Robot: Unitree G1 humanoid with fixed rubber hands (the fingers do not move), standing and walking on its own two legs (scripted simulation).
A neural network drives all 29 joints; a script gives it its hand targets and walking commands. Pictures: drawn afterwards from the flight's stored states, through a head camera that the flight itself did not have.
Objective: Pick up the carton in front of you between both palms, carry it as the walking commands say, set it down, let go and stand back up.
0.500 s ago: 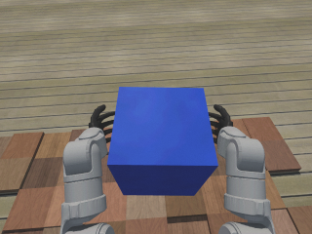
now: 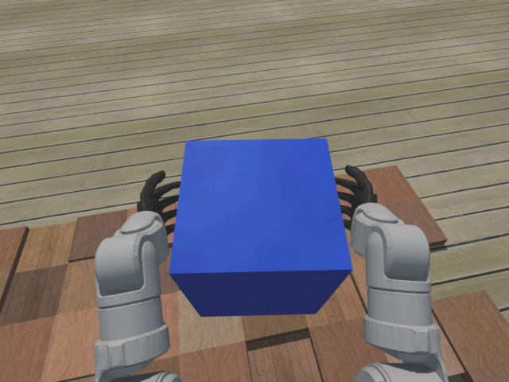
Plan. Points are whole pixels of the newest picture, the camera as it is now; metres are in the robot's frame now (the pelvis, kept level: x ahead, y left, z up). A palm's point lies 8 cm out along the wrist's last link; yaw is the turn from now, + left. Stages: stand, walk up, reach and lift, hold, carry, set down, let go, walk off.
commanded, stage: carry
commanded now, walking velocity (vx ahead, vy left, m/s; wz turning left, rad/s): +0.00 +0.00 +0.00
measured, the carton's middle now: (257, 236) +0.34 -0.01 +0.03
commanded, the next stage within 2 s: none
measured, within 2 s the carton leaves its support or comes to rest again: neither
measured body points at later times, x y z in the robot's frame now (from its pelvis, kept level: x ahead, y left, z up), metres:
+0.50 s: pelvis -0.01 -0.03 -0.01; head -0.03 -0.04 +0.44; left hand +0.31 +0.14 +0.11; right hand +0.33 -0.16 +0.10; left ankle +0.02 +0.10 -0.73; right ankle +0.01 -0.11 -0.75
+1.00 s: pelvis -0.03 -0.02 -0.01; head -0.06 -0.03 +0.44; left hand +0.30 +0.14 +0.12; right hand +0.30 -0.17 +0.11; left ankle +0.02 +0.10 -0.73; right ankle +0.01 -0.11 -0.75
